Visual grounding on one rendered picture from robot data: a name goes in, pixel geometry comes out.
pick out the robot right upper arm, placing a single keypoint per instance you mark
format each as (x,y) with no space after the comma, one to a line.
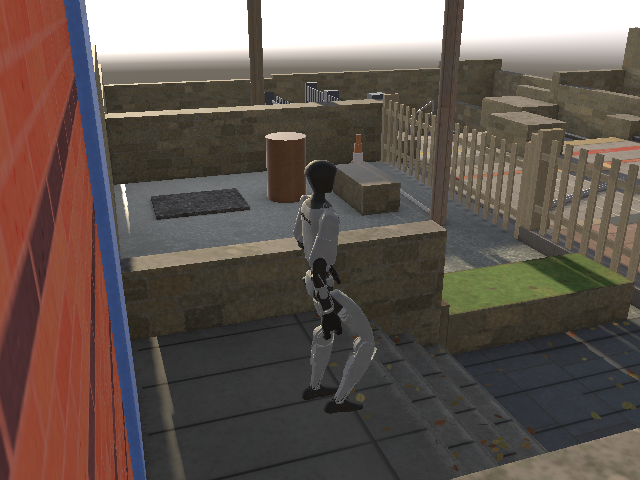
(328,225)

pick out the robot left shin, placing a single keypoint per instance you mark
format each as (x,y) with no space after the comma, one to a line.
(320,356)

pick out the robot right forearm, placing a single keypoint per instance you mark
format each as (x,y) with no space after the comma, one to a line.
(324,302)

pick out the right robot thigh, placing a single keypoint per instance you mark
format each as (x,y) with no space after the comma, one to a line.
(352,315)

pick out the robot left upper arm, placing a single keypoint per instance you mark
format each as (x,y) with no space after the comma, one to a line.
(297,232)

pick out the left robot hand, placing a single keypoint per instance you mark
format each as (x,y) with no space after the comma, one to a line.
(334,274)

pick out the right robot hand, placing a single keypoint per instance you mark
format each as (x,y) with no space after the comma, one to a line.
(330,322)

